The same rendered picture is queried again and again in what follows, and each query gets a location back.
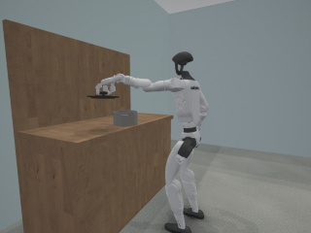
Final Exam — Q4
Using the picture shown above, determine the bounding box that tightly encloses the pot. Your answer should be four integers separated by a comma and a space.
113, 110, 138, 126

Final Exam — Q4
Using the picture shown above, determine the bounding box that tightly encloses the left robot forearm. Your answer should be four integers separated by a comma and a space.
113, 74, 151, 89

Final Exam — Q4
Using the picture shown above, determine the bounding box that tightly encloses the left robot hand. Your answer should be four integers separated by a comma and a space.
95, 77, 116, 96

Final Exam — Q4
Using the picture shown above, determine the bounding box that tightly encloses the right robot upper arm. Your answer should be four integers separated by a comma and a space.
197, 83, 209, 114

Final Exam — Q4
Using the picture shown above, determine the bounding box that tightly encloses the lid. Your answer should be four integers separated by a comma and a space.
87, 94, 119, 99

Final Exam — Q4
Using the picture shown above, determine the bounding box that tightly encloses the robot right thigh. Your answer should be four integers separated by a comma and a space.
180, 137, 201, 183

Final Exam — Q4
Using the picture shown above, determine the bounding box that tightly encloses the left robot upper arm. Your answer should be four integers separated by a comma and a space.
142, 78, 186, 92

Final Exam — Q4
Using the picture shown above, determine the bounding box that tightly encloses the right robot forearm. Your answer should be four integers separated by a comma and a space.
194, 111, 208, 132

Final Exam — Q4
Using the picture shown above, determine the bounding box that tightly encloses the robot right shin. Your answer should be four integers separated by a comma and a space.
180, 174, 198, 213

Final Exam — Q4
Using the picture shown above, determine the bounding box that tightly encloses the table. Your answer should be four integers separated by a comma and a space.
2, 19, 174, 233

